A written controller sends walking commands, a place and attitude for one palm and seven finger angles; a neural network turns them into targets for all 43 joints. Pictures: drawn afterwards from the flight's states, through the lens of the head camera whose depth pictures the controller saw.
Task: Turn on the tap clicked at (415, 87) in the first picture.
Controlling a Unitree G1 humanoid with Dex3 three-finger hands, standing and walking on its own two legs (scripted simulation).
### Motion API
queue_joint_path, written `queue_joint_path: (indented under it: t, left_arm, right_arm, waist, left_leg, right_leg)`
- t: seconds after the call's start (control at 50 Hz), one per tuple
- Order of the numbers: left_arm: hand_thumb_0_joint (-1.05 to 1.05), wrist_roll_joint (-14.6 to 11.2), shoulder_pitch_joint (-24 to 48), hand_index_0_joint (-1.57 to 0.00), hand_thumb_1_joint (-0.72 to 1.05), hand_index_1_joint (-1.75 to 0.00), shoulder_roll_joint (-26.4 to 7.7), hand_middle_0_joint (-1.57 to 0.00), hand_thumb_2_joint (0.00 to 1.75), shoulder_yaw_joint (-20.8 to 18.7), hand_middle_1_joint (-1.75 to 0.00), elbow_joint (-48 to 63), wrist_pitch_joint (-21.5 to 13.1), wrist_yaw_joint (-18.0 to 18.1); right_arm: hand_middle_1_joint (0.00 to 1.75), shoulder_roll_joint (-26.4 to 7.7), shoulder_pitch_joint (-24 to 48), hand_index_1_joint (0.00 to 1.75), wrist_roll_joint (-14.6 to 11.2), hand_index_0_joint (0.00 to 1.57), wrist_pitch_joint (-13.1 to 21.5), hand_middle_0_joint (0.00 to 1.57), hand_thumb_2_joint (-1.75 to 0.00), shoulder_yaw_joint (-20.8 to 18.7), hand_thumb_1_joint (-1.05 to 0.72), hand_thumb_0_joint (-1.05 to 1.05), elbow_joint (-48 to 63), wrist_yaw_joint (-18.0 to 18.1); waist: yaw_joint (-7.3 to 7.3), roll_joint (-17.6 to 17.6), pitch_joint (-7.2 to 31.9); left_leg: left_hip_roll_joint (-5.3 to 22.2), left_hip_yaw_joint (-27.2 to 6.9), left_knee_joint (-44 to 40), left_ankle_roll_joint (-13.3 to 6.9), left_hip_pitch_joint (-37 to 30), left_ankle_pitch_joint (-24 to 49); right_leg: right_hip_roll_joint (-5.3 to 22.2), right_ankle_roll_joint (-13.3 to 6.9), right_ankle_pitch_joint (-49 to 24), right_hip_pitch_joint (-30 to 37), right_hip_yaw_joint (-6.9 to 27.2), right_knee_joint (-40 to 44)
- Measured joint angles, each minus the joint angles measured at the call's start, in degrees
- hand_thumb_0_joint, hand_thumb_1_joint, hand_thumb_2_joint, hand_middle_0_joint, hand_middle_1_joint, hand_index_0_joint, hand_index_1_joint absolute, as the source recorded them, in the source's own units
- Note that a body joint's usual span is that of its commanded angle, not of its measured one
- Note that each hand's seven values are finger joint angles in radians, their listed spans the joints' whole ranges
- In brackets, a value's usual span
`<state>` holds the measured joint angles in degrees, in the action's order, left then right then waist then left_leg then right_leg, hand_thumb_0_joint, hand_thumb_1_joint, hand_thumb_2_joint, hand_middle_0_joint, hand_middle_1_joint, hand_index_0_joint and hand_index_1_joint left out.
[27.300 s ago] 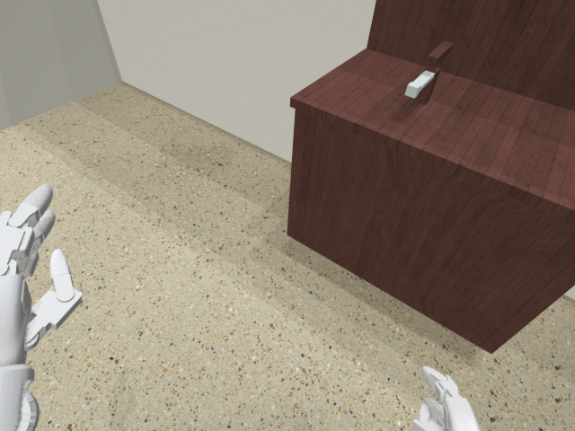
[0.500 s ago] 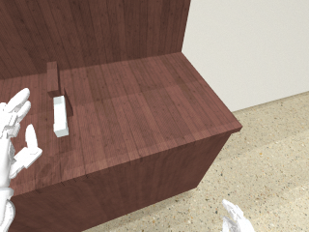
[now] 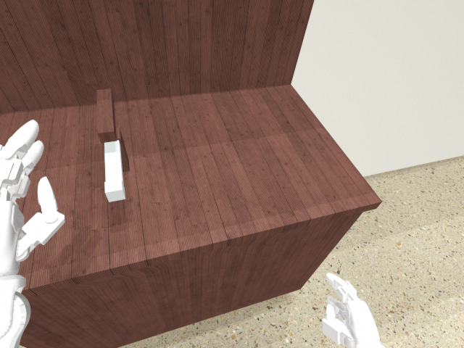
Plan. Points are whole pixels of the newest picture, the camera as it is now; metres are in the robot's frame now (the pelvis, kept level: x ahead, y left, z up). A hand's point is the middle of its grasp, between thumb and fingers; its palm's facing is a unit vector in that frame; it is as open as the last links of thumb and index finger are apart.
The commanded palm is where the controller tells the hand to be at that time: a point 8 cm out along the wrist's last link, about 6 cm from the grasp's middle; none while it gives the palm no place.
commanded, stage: look again from close up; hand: left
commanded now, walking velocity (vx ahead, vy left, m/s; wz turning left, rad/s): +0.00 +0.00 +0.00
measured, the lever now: (115, 190) +0.34 +0.25 +0.06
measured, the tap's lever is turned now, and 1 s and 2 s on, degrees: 0 0 0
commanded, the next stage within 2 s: shuffle to correct the standing spot in 0.20 s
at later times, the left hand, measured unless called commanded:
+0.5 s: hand (78, 223) +0.21 +0.23 +0.17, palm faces +0.37 -0.86 -0.35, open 7.4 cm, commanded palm +0.16 +0.26 +0.18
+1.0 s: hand (161, 216) +0.24 +0.13 +0.16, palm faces +0.32 -0.87 -0.37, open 7.4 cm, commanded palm +0.18 +0.18 +0.18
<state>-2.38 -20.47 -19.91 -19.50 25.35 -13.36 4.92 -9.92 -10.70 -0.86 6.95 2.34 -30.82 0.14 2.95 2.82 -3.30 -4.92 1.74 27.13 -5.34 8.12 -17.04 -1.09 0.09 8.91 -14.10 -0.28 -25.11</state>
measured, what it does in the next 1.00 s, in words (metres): shifts its weight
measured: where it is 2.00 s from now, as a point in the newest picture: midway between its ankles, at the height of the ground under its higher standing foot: outside the picture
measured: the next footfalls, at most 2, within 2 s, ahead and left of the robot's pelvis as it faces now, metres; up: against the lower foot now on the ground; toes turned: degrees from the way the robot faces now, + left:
none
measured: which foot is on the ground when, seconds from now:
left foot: down 0.00-1.00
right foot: down 0.00-1.00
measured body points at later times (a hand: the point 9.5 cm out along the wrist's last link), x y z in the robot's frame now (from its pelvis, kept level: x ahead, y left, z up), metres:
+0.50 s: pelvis -0.01 -0.02 +0.00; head +0.01 +0.00 +0.45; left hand +0.19 +0.27 +0.18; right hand +0.16 -0.25 -0.07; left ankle -0.02 +0.05 -0.74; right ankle +0.05 -0.12 -0.74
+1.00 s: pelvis +0.01 -0.10 +0.00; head +0.04 -0.09 +0.44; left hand +0.22 +0.18 +0.18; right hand +0.18 -0.35 -0.08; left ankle -0.02 +0.04 -0.74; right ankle +0.05 -0.12 -0.74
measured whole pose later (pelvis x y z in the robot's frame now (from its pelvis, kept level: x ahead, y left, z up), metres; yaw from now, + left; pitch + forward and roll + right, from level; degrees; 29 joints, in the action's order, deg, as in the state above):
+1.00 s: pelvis +0.01 -0.10 +0.00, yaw -1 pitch +1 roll +0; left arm -4.8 -25.7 -21.9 -20.8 29.7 -10.2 5.4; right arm -12.7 -12.2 -1.2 4.8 -1.1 -31.9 0.7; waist -0.6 1.7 -2.4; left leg 2.4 -0.3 31.2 0.2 12.0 -20.0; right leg -8.2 -8.0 9.8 -16.8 -3.1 -25.5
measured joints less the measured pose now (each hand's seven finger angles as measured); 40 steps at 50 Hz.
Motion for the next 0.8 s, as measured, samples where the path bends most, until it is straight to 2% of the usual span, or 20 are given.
queue_joint_path:
  t: [0.1,0.34,0.44,0.62,0.8]
  left_arm:
    - [0.01,0.3,0.3,-0.2,0.89,-0.3,0.2,-0.21,0.9,0.1,-0.3,-0.4,0.2,0.1]
    - [0.01,0.3,-2.4,-0.2,0.89,-0.3,-0.7,-0.21,0.9,-0.3,-0.3,0.3,-0.2,0.0]
    - [0.01,0.0,-2.5,-0.21,0.89,-0.3,-1.0,-0.21,0.9,-0.7,-0.3,0.0,-0.1,0.0]
    - [0.01,-0.4,-1.1,-0.2,0.89,-0.3,-0.2,-0.21,0.9,-0.4,-0.3,-0.3,1.3,0.1]
    - [0.01,-1.3,-2.3,-0.2,0.89,-0.3,-0.9,-0.21,0.9,-0.7,-0.3,1.5,2.3,-0.1]
  right_arm:
    - [0.3,0.1,-1.2,0.3,0.0,0.21,-0.5,0.2,-0.9,0.3,-0.9,0.01,-0.4,0.0]
    - [0.3,-1.3,-2.9,0.3,-0.1,0.21,-0.9,0.2,-0.9,-1.0,-0.9,0.01,-1.9,0.5]
    - [0.3,-1.5,-2.6,0.3,-0.2,0.21,-1.1,0.2,-0.9,-1.5,-0.9,0.01,-2.2,0.7]
    - [0.3,-0.5,-1.6,0.3,-0.4,0.21,-1.5,0.2,-0.9,-1.6,-0.9,0.01,-1.2,0.1]
    - [0.3,-0.7,-1.0,0.3,0.0,0.21,-1.3,0.2,-0.9,-1.7,-0.9,0.01,-0.5,-0.1]
  waist:
    - [-0.12,-0.6,-0.2]
    - [-1.7,-1.2,-0.6]
    - [-1.44,-0.8,-0.6]
    - [-1.09,-0.3,-0.4]
    - [-1.58,-1.1,0.1]
  left_leg:
    - [-0.1,0.0,-0.6,0.0,-0.2,0.5]
    - [0.0,0.0,-1.5,0.7,-0.3,1.3]
    - [0.3,0.2,-2.0,1.2,-0.5,1.6]
    - [1.9,0.2,-0.6,2.5,0.3,0.8]
    - [5.1,-0.6,2.3,5.1,2.1,-1.4]
  right_leg:
    - [0.1,0.1,-0.5,0.2,0.1,0.6]
    - [0.1,-0.3,-1.0,0.1,0.0,1.1]
    - [-0.3,-0.8,-1.1,-0.1,0.2,0.9]
    - [-1.8,-2.6,-0.3,-1.2,-0.1,-0.8]
    - [-5.0,-5.7,0.2,-2.0,-1.3,-0.8]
